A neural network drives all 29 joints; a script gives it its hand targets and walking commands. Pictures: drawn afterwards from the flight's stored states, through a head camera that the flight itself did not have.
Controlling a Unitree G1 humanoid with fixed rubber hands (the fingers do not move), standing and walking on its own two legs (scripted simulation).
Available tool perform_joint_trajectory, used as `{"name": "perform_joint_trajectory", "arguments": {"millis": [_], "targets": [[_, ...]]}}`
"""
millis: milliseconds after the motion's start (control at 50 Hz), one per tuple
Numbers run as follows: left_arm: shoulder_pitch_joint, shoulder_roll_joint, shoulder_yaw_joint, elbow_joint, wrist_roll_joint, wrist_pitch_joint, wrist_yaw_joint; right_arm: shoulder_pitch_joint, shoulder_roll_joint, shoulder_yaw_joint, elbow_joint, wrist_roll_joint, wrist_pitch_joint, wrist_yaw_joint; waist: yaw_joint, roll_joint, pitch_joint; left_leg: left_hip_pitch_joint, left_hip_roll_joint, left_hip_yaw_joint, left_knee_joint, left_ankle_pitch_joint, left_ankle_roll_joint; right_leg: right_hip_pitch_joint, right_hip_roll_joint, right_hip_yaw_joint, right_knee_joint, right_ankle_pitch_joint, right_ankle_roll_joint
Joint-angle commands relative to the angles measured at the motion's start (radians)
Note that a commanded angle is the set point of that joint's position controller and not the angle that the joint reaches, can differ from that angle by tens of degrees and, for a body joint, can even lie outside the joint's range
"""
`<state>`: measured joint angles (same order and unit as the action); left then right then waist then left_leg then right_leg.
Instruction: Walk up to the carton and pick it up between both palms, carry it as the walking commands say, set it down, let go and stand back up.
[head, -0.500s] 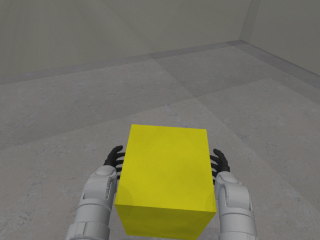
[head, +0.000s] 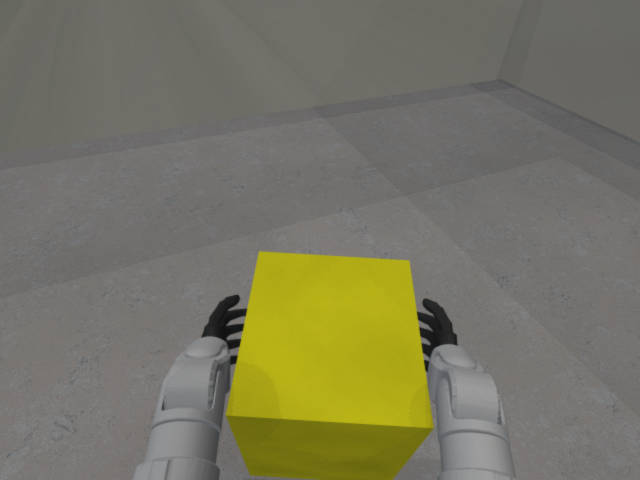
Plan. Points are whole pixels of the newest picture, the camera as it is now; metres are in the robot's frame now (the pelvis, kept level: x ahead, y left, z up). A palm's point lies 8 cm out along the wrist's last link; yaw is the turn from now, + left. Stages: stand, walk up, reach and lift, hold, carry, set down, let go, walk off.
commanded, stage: reach and lift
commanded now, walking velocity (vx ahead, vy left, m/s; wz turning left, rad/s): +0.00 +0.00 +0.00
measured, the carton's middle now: (326, 372) +0.30 +0.00 -0.01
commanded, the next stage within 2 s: hold in 0.80 s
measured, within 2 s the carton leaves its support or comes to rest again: neither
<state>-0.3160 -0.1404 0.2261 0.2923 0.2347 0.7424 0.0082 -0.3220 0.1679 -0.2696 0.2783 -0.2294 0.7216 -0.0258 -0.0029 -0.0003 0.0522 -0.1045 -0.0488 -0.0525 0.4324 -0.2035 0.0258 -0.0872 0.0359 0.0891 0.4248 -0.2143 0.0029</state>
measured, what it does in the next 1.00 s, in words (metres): stands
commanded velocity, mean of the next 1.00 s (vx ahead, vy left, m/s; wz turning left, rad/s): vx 0.00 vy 0.00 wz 0.00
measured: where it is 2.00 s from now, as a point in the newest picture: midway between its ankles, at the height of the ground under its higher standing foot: outside the picture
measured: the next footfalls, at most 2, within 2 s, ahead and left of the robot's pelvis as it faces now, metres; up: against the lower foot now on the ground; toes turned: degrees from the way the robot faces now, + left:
none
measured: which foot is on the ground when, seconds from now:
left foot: down 0.00-1.00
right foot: down 0.00-1.00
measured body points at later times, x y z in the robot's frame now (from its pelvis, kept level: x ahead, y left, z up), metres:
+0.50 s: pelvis +0.00 -0.01 +0.00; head -0.03 -0.01 +0.45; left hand +0.29 +0.14 +0.03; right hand +0.30 -0.15 +0.03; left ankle +0.03 +0.10 -0.74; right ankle +0.02 -0.12 -0.74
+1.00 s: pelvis -0.01 -0.01 +0.00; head -0.05 +0.00 +0.45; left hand +0.28 +0.14 +0.03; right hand +0.29 -0.15 +0.03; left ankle +0.03 +0.10 -0.74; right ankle +0.02 -0.12 -0.74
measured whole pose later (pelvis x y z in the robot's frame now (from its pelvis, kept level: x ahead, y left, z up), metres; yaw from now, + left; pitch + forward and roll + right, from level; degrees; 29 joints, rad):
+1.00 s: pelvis -0.01 -0.01 +0.00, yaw +0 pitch -8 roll +0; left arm -0.25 -0.15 0.19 0.23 0.23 0.77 0.02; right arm -0.26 0.15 -0.22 0.24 -0.20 0.74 -0.03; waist 0.00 0.00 0.06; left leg -0.11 -0.04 -0.06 0.46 -0.21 0.02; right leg -0.09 0.04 0.09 0.46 -0.22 -0.01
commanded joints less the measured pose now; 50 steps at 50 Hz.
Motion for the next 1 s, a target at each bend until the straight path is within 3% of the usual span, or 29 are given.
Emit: {"name": "perform_joint_trajectory", "arguments": {"millis": [0, 340, 980], "targets": [[-0.623, -0.942, -0.624, -0.157, -0.265, -0.062, -0.200, -0.525, 0.964, 0.641, -0.055, 0.237, -0.016, 0.230, 0.002, -0.003, -0.371, 0.147, -0.009, -0.044, -0.051, 0.196, -0.020, 0.042, 0.039, 0.013, -0.054, 0.161, -0.001], [-0.535, -0.898, -0.670, -0.235, -0.282, -0.055, -0.204, -0.421, 0.967, 0.685, -0.121, 0.258, -0.009, 0.208, 0.007, -0.002, -0.353, 0.133, -0.019, -0.039, -0.044, 0.203, -0.015, 0.054, 0.031, 0.022, -0.052, 0.202, 0.005], [-0.552, -0.947, -0.666, -0.211, -0.290, -0.038, -0.197, -0.463, 0.949, 0.667, -0.104, 0.261, -0.003, 0.229, 0.001, 0.014, -0.315, 0.115, -0.007, -0.042, -0.040, 0.081, -0.015, -0.011, 0.032, 0.016, -0.046, 0.055, -0.021]]}}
